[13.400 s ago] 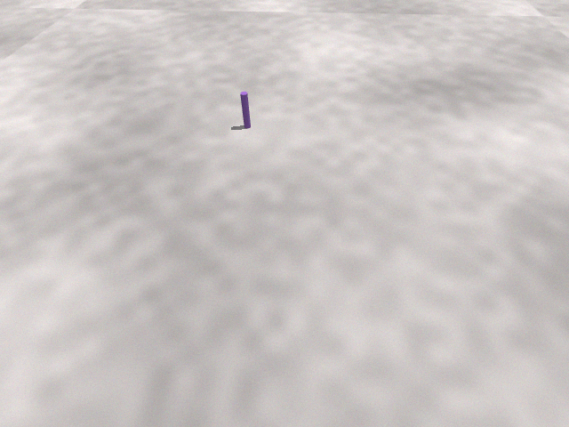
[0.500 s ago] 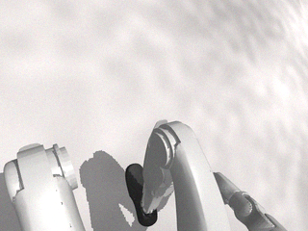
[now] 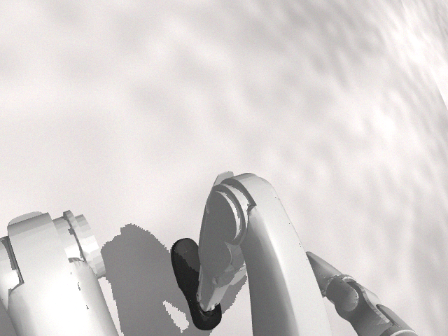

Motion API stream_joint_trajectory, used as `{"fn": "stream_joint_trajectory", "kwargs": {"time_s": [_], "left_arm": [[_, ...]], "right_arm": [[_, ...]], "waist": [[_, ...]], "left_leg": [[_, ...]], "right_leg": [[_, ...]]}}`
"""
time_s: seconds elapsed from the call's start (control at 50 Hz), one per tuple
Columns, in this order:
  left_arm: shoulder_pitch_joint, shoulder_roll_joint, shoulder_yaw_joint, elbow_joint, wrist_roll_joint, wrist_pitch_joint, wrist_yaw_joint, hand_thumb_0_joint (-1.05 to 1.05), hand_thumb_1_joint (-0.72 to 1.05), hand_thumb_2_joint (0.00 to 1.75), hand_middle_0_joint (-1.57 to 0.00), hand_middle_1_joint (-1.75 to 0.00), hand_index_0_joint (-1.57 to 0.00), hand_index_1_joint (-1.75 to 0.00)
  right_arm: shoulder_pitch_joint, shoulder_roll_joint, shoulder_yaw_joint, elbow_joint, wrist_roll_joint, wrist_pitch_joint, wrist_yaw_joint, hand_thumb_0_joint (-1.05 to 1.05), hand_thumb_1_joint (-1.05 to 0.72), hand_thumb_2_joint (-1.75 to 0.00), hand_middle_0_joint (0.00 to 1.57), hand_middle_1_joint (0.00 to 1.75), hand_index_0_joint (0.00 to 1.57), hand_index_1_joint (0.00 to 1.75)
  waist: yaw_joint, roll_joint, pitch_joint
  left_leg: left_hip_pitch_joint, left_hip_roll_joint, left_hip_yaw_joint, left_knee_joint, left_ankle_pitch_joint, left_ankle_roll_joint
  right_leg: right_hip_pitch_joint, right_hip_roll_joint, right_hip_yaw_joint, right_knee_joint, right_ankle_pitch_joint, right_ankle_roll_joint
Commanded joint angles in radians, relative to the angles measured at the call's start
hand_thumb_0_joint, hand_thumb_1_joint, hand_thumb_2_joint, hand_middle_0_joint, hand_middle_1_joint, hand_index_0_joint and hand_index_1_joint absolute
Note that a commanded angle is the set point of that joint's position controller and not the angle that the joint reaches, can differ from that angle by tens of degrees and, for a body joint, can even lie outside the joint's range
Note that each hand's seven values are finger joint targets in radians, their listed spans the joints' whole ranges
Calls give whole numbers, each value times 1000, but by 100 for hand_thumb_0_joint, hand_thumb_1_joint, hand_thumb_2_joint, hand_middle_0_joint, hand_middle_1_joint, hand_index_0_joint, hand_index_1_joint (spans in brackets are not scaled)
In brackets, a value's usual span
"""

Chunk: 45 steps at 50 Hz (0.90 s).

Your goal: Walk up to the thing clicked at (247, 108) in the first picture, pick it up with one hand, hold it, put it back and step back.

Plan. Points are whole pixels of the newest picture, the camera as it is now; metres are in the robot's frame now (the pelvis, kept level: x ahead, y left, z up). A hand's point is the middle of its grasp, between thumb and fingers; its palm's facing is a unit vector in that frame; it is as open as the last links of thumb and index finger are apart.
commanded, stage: close in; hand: left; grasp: from the side
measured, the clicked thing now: out of the picture +0.45 +0.33 -0.17
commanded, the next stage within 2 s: rest palm in 0.12 s
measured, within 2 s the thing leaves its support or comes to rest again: leaves its support in 1.44 s
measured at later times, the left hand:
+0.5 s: hand out of the picture +0.42 +0.30 -0.16, palm faces +0.36 -0.93 +0.02, open 16.0 cm
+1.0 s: hand out of the picture +0.44 +0.31 -0.16, palm faces +0.40 -0.92 -0.01, open 6.6 cm
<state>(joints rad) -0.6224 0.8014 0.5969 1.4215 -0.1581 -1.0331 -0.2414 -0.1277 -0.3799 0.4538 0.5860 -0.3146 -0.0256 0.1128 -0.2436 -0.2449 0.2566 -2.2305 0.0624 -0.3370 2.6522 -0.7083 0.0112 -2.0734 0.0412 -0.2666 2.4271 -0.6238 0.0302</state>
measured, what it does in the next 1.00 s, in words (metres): stands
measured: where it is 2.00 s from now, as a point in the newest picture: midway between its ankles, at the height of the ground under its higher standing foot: (148, 328)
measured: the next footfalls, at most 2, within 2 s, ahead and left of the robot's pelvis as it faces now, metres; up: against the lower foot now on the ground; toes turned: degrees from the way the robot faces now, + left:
none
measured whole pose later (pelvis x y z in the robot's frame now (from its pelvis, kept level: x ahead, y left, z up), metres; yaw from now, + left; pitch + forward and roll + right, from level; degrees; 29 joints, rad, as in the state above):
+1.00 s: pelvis +0.00 +0.00 +0.00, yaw -1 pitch +14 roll -16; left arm -0.68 0.85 0.56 1.41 -0.12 -1.03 -0.08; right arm -0.15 -0.37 0.49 0.57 -0.33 0.04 0.12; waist -0.25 -0.26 0.29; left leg -2.24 0.07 -0.35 2.65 -0.72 0.01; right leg -2.08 0.05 -0.28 2.41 -0.62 0.04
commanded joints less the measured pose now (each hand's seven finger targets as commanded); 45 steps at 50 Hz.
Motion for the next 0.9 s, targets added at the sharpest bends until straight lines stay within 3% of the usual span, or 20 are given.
{"fn": "stream_joint_trajectory", "kwargs": {"time_s": [0.0,0.04,0.12,0.2,0.24,0.32,0.36,0.42,0.52,0.6,0.66,0.72,0.84,0.88], "left_arm": [[-160,239,29,-156,-2,-90,35,0,-57,7,-4,-6,-4,-6],[-153,229,19,-162,5,-89,43,0,-55,7,-4,-6,-4,-6],[-184,167,-59,-194,16,-86,38,0,-57,7,-5,-7,-5,-7],[-180,142,-66,-187,-5,-75,50,0,-59,9,-6,-7,-5,-8],[-202,129,-78,-179,-19,-76,60,0,-53,13,-12,-9,-10,-11],[-219,164,-63,-145,-8,-83,89,0,-47,17,-13,-12,-12,-13],[-210,194,-44,-157,5,-94,104,0,-33,26,-27,-25,-26,-25],[-204,238,-11,-165,23,-105,122,0,-25,33,-33,-31,-32,-31],[-225,218,-31,-176,38,-96,134,0,-5,44,-41,-39,-40,-40],[-227,180,-70,-167,37,-78,133,0,7,52,-52,-49,-51,-50],[-255,187,-79,-180,30,-72,136,0,13,57,-60,-55,-59,-56],[-245,178,-68,-157,18,-68,148,0,24,64,-66,-62,-65,-62],[-244,253,-14,-142,26,-75,167,0,41,81,-82,-80,-82,-80],[-252,241,-23,-154,28,-75,163,0,50,86,-86,-84,-86,-84]], "right_arm": [[23,-346,-112,-20,-15,16,-15,0,-93,-91,20,30,20,30],[20,-345,-112,-22,-18,18,-12,0,-93,-91,20,30,20,30],[16,-356,-126,-14,-18,21,-11,0,-93,-91,20,30,20,30],[30,-345,-121,-12,-12,22,-5,0,-93,-91,20,30,20,30],[27,-339,-114,-11,-8,24,-4,0,-92,-91,20,30,20,30],[26,-336,-103,-11,-13,28,-6,0,-91,-91,20,30,20,30],[18,-329,-98,-17,-19,31,-6,0,-91,-90,20,30,20,30],[16,-333,-94,-20,-25,41,-7,0,-90,-90,20,30,20,30],[11,-341,-94,-25,-30,53,-7,0,-90,-90,20,30,20,30],[18,-339,-92,-26,-27,58,-6,0,-89,-90,20,30,20,30],[27,-338,-93,-23,-22,58,-5,0,-89,-90,20,30,20,30],[34,-337,-89,-21,-21,59,-4,0,-88,-90,20,30,20,30],[22,-335,-79,-29,-24,70,-6,0,-88,-89,20,30,20,30],[19,-338,-81,-31,-26,71,-8,0,-87,-89,20,30,20,30]], "waist": [[-52,546,-561],[-51,560,-561],[-88,573,-565],[-79,532,-585],[-88,489,-566],[-83,478,-543],[-67,479,-558],[-60,531,-570],[-82,582,-555],[-103,560,-552],[-104,536,-555],[-99,505,-561],[-78,516,-548],[-87,537,-542]], "left_leg": [[390,29,91,-332,128,-33],[400,31,90,-338,128,-35],[445,37,68,-350,127,-43],[421,29,72,-332,144,-36],[379,25,78,-316,125,-26],[351,23,77,-312,99,-23],[357,25,83,-308,103,-22],[394,33,76,-328,120,-33],[426,42,60,-347,130,-43],[419,40,56,-341,153,-40],[398,37,61,-329,135,-32],[392,35,59,-320,147,-29],[363,37,70,-323,106,-26],[378,40,68,-329,108,-28]], "right_leg": [[266,48,-53,-175,157,-43],[260,48,-53,-175,159,-46],[217,43,-64,-165,166,-43],[244,48,-62,-170,182,-41],[249,50,-60,-183,170,-38],[254,53,-62,-191,147,-37],[271,56,-57,-194,147,-38],[271,55,-59,-180,150,-43],[239,54,-67,-169,162,-43],[245,54,-72,-172,187,-39],[249,55,-68,-182,179,-38],[266,57,-69,-187,189,-34],[277,61,-61,-198,151,-37],[268,61,-64,-196,153,-38]]}}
